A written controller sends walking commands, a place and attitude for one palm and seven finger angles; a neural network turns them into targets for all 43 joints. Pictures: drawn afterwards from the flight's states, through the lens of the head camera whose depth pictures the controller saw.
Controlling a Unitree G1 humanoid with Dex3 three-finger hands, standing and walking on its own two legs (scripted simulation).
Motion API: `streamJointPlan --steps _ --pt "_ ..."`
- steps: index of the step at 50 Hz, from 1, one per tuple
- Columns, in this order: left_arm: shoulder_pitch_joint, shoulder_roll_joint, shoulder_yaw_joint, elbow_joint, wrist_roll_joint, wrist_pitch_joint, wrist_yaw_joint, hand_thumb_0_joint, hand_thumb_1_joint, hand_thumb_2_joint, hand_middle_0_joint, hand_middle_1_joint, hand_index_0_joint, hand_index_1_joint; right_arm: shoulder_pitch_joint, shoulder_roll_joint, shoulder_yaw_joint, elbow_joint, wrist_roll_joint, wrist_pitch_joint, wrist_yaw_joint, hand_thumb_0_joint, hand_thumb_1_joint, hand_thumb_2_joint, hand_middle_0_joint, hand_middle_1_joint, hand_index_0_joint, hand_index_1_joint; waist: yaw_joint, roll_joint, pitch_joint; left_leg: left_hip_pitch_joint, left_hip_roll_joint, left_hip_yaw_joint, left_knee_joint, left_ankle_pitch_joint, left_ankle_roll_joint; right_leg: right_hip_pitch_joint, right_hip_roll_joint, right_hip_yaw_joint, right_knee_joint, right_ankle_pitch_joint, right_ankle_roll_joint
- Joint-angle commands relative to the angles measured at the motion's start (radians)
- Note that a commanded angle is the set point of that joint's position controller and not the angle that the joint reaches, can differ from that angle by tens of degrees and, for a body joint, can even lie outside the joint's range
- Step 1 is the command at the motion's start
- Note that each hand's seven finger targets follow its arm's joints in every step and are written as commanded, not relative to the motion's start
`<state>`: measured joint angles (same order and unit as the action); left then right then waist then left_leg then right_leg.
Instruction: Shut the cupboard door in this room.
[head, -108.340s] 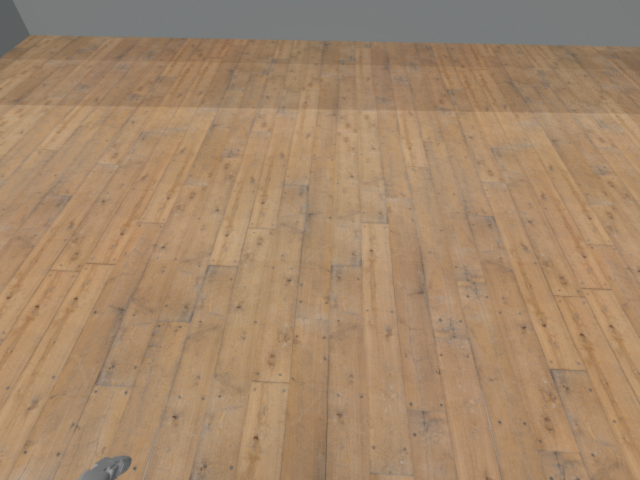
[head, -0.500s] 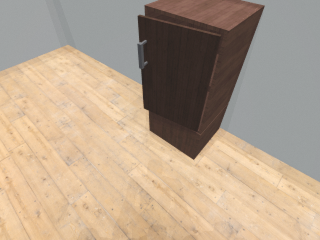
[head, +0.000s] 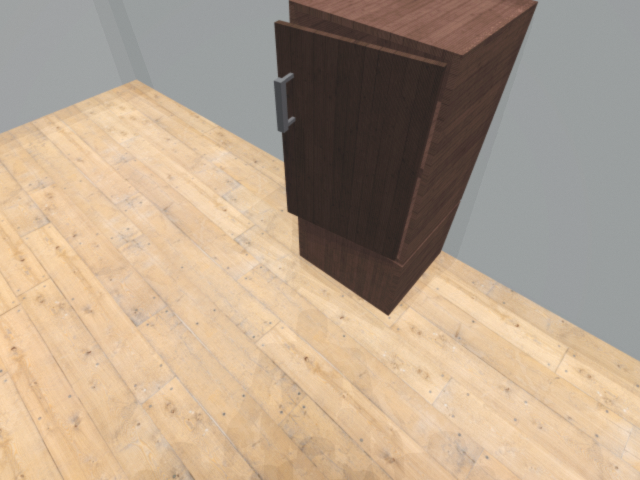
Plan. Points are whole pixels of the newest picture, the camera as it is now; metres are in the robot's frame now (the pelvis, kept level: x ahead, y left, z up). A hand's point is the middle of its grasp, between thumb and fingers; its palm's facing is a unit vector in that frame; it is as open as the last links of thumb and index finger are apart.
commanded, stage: walk to a spot facing it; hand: left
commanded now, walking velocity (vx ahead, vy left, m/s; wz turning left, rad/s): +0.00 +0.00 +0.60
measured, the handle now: (286, 102) +0.94 +0.13 -0.02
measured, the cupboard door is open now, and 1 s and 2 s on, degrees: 8 8 8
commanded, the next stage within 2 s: none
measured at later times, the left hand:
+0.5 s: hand out of the picture +0.02 +0.23 -0.17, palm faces +0.29 -0.92 -0.25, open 7.3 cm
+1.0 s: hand out of the picture -0.07 +0.14 -0.17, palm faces +0.59 -0.76 -0.26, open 7.4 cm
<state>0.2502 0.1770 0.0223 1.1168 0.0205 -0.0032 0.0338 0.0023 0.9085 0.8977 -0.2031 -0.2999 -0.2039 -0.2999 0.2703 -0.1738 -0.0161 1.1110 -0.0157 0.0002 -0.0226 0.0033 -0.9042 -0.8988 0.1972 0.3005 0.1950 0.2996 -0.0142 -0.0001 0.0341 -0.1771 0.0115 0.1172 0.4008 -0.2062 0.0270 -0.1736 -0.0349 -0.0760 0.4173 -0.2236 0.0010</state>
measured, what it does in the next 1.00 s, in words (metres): steps on the spot, turning left: right foot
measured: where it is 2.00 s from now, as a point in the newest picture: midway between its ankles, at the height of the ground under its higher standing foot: outside the picture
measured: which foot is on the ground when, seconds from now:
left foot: down 0.00-0.70, up 0.72-1.00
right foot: down 0.00-0.28, up 0.30-0.68, down 0.70-1.00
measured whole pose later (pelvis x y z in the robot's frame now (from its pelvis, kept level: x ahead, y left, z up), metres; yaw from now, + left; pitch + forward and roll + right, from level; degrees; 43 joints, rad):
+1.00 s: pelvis -0.01 -0.06 -0.01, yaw +37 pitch +0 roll +2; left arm 0.22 0.19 0.05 0.88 0.04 0.01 0.03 0.00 0.90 0.90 -0.21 -0.30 -0.21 -0.30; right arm 0.16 -0.24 -0.08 0.92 -0.02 0.08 0.03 0.01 -0.91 -0.90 0.20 0.30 0.19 0.30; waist -0.01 -0.02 0.12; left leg -0.40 0.02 0.03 0.87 -0.45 -0.05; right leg -0.21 -0.12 -0.18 0.56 -0.34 0.00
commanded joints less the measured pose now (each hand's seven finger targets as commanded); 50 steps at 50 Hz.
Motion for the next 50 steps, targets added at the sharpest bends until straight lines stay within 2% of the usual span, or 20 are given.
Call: streamJointPlan --steps 1,4,7,10,12,13,14,15,17,21,29,32,33,34,35,36,37,40,45,50 --pt "0.071 0.118 0.036 -0.042 -0.005 0.006 0.007 0.0 0.9 0.9 -0.2 -0.3 -0.2 -0.3 0.042 -0.087 -0.017 -0.045 0.0 0.011 -0.004 0.0 -0.9 -0.9 0.2 0.3 0.2 0.3 0.014 0.001 0.037 -0.079 0.096 -0.127 -0.017 0.119 -0.002 -0.02 -0.112 0.052 -0.008 0.103 -0.03" --pt "0.057 0.148 0.057 -0.079 -0.002 0.014 0.006 0.0 0.9 0.9 -0.2 -0.3 -0.2 -0.3 0.021 -0.09 -0.029 -0.078 -0.002 0.022 0.002 0.0 -0.9 -0.9 0.2 0.3 0.2 0.3 0.017 -0.029 0.027 -0.137 0.063 -0.119 0.066 0.09 -0.01 -0.023 -0.168 0.062 -0.006 0.082 -0.06" --pt "0.03 0.178 0.076 -0.125 0.002 0.019 0.007 0.0 0.9 0.9 -0.2 -0.3 -0.2 -0.3 0.01 -0.075 -0.042 -0.111 -0.005 0.036 0.008 0.0 -0.9 -0.9 0.2 0.3 0.2 0.3 0.015 -0.139 0.006 -0.165 0.022 -0.068 0.254 -0.019 -0.029 -0.054 -0.271 0.101 -0.061 0.025 -0.121" --pt "-0.023 0.187 0.086 -0.17 0.013 0.016 0.013 0.0 0.9 0.9 -0.2 -0.3 -0.2 -0.3 -0.002 -0.074 -0.051 -0.148 -0.004 0.042 0.016 0.0 -0.9 -0.9 0.2 0.3 0.2 0.3 0.003 -0.178 -0.005 -0.205 0.045 -0.073 0.382 -0.25 -0.043 -0.045 -0.354 0.076 -0.034 0.175 -0.171" --pt "-0.037 0.184 0.09 -0.191 0.009 0.019 0.009 0.0 0.9 0.9 -0.2 -0.3 -0.2 -0.3 0.031 -0.091 -0.053 -0.156 -0.001 0.031 0.023 0.0 -0.9 -0.9 0.2 0.3 0.2 0.3 -0.017 -0.074 -0.035 -0.109 0.074 -0.106 0.17 -0.046 -0.034 -0.069 -0.307 -0.016 0.132 0.223 -0.103" --pt "-0.021 0.146 0.088 -0.206 0.0 0.027 0.003 0.0 0.9 0.9 -0.2 -0.3 -0.2 -0.3 0.071 -0.148 -0.062 -0.156 -0.007 0.023 0.021 0.0 -0.9 -0.9 0.2 0.3 0.2 0.3 -0.028 0.179 -0.031 -0.042 0.178 -0.321 0.03 0.271 0.016 -0.192 -0.177 -0.096 0.319 0.024 -0.014" --pt "-0.04 0.105 0.076 -0.237 -0.007 0.036 0.002 0.0 0.9 0.9 -0.2 -0.3 -0.2 -0.3 0.12 -0.216 -0.079 -0.151 -0.021 0.021 0.006 0.0 -0.9 -0.9 0.2 0.3 0.2 0.3 -0.054 0.377 -0.014 0.031 0.342 -0.593 -0.081 0.539 0.115 -0.361 -0.03 -0.079 0.548 -0.388 0.05" --pt "-0.082 0.124 0.075 -0.248 0.003 0.049 0.008 0.0 0.9 0.9 -0.2 -0.3 -0.2 -0.3 0.151 -0.232 -0.082 -0.125 -0.025 0.029 -0.004 0.0 -0.9 -0.9 0.2 0.3 0.2 0.3 -0.067 0.283 -0.037 0.008 0.348 -0.581 -0.118 0.341 0.133 -0.357 -0.027 0.053 0.682 -0.38 0.025" --pt "-0.096 0.128 0.085 -0.247 0.008 0.052 0.0 0.0 0.9 0.9 -0.2 -0.3 -0.2 -0.3 0.074 -0.206 -0.076 -0.161 -0.021 0.025 -0.013 0.0 -0.9 -0.9 0.2 0.3 0.2 0.3 -0.03 0.204 -0.001 -0.055 0.279 -0.532 -0.136 0.134 0.072 -0.408 -0.046 0.104 0.749 -0.228 0.028" --pt "-0.07 0.12 0.081 -0.249 0.005 0.031 -0.013 0.0 0.9 0.9 -0.2 -0.3 -0.2 -0.3 0.027 -0.204 -0.075 -0.189 -0.016 0.007 -0.018 0.0 -0.9 -0.9 0.2 0.3 0.2 0.3 -0.007 0.067 -0.103 0.075 0.212 -0.438 -0.074 0.288 0.106 -0.412 -0.029 0.109 0.703 -0.126 0.062" --pt "-0.099 0.122 0.067 -0.3 -0.004 0.035 -0.01 0.0 0.9 0.9 -0.2 -0.3 -0.2 -0.3 0.001 -0.234 -0.095 -0.212 -0.021 0.029 -0.004 0.0 -0.9 -0.9 0.2 0.3 0.2 0.3 -0.022 0.188 -0.106 0.008 0.171 -0.509 -0.051 0.273 0.131 -0.233 0.031 0.085 0.358 -0.21 0.06" --pt "0.01 0.147 0.076 -0.274 -0.008 0.031 -0.006 0.0 0.9 0.9 -0.2 -0.3 -0.2 -0.3 -0.071 -0.232 -0.102 -0.244 -0.012 0.04 0.002 0.0 -0.9 -0.9 0.2 0.3 0.2 0.3 0.032 0.172 -0.108 -0.156 0.103 -0.497 -0.015 0.135 0.078 0.003 0.058 0.06 0.105 -0.072 0.045" --pt "0.058 0.191 0.084 -0.268 -0.003 0.022 -0.001 0.0 0.9 0.9 -0.2 -0.3 -0.2 -0.3 -0.083 -0.207 -0.101 -0.256 -0.002 0.041 0.007 0.0 -0.9 -0.9 0.2 0.3 0.2 0.3 0.058 0.094 -0.114 -0.275 0.051 -0.47 0.046 0.005 0.034 0.142 0.0 0.116 -0.05 -0.022 0.03" --pt "0.065 0.275 0.102 -0.276 0.013 0.011 0.006 0.0 0.9 0.9 -0.2 -0.3 -0.2 -0.3 -0.062 -0.14 -0.097 -0.27 0.007 0.041 0.014 0.0 -0.9 -0.9 0.2 0.3 0.2 0.3 0.061 -0.177 -0.108 -0.453 -0.079 -0.31 0.275 -0.233 -0.044 0.229 -0.255 0.394 -0.196 -0.154 -0.053" --pt "0.005 0.308 0.098 -0.293 0.014 0.015 0.009 0.0 0.9 0.9 -0.2 -0.3 -0.2 -0.3 -0.077 -0.152 -0.099 -0.279 -0.005 0.042 0.015 0.0 -0.9 -0.9 0.2 0.3 0.2 0.3 0.049 -0.277 -0.042 -0.466 -0.114 -0.201 0.569 -0.38 -0.071 0.052 -0.447 0.532 -0.223 -0.101 -0.145" --pt "-0.058 0.27 0.084 -0.31 0.007 0.015 0.011 0.0 0.9 0.9 -0.2 -0.3 -0.2 -0.3 -0.069 -0.176 -0.102 -0.271 -0.014 0.049 0.026 0.0 -0.9 -0.9 0.2 0.3 0.2 0.3 0.017 -0.182 0.006 -0.422 -0.057 -0.232 0.732 -0.343 -0.055 -0.087 -0.418 0.433 -0.204 -0.123 -0.17" --pt "-0.123 0.21 0.077 -0.326 0.007 0.008 0.011 0.0 0.9 0.9 -0.2 -0.3 -0.2 -0.3 -0.036 -0.156 -0.101 -0.255 -0.016 0.054 0.032 0.0 -0.9 -0.9 0.2 0.3 0.2 0.3 -0.027 -0.164 0.015 -0.43 -0.037 -0.229 0.792 -0.269 -0.059 -0.084 -0.337 0.346 -0.175 -0.064 -0.157" --pt "-0.122 0.182 0.067 -0.328 0.004 -0.003 0.009 0.0 0.9 0.9 -0.2 -0.3 -0.2 -0.3 -0.042 -0.142 -0.089 -0.247 -0.006 0.059 0.044 0.0 -0.9 -0.9 0.2 0.3 0.2 0.3 -0.038 -0.19 0.0 -0.411 -0.001 -0.153 0.807 -0.2 -0.089 -0.016 -0.261 0.139 -0.063 0.325 -0.139" --pt "0.018 0.226 0.085 -0.293 0.009 -0.002 0.008 0.0 0.9 0.9 -0.2 -0.3 -0.2 -0.3 -0.149 -0.112 -0.071 -0.283 0.0 0.061 0.05 0.0 -0.9 -0.9 0.2 0.3 0.2 0.3 0.032 -0.186 -0.022 -0.353 0.002 -0.074 0.556 -0.241 -0.095 0.107 -0.287 0.07 -0.004 0.497 -0.132" --pt "0.068 0.253 0.101 -0.276 0.013 0.002 0.002 0.0 0.9 0.9 -0.2 -0.3 -0.2 -0.3 -0.164 -0.102 -0.058 -0.297 0.004 0.044 0.047 0.0 -0.9 -0.9 0.2 0.3 0.2 0.3 0.054 -0.225 -0.069 -0.241 -0.01 -0.023 0.298 -0.242 -0.068 0.161 -0.317 0.051 0.074 0.564 -0.116"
